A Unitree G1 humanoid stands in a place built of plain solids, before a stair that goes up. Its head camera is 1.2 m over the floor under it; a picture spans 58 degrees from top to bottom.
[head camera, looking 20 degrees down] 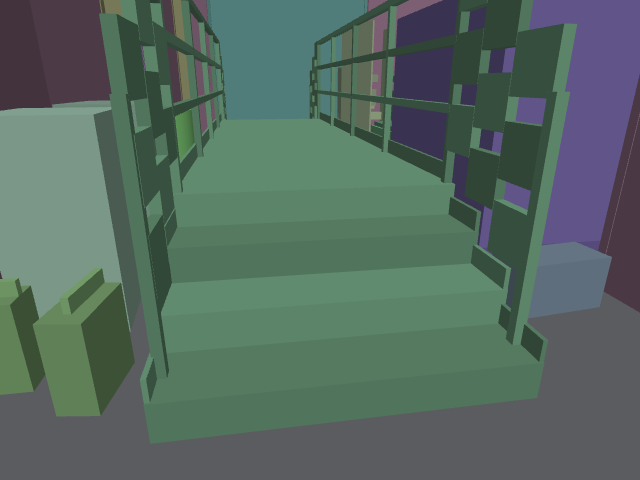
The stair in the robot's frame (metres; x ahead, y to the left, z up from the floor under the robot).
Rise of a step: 0.17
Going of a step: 0.30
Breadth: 1.50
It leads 9 degrees to the left of straight ahead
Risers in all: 4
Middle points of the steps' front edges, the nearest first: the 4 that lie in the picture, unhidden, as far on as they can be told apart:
1.31 -0.14 0.17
1.60 -0.09 0.34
1.90 -0.04 0.51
2.20 0.00 0.68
